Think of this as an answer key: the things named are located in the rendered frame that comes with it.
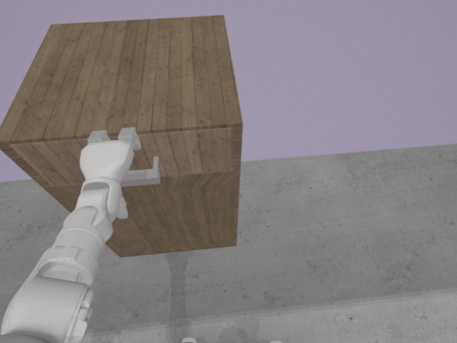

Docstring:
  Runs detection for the cabinet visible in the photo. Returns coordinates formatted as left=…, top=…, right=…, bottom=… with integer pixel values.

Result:
left=0, top=15, right=243, bottom=257

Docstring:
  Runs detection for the left robot upper arm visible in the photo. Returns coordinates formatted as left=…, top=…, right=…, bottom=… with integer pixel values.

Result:
left=0, top=276, right=95, bottom=343

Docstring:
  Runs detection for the left robot hand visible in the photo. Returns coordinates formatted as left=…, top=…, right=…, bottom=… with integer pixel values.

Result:
left=80, top=127, right=141, bottom=219

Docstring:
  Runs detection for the drawer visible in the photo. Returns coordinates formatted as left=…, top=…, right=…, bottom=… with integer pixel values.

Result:
left=10, top=127, right=231, bottom=186

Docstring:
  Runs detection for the left robot forearm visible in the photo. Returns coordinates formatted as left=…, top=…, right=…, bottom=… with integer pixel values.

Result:
left=1, top=177, right=121, bottom=335

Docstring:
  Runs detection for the handle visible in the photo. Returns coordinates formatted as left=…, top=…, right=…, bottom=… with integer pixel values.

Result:
left=120, top=156, right=160, bottom=187

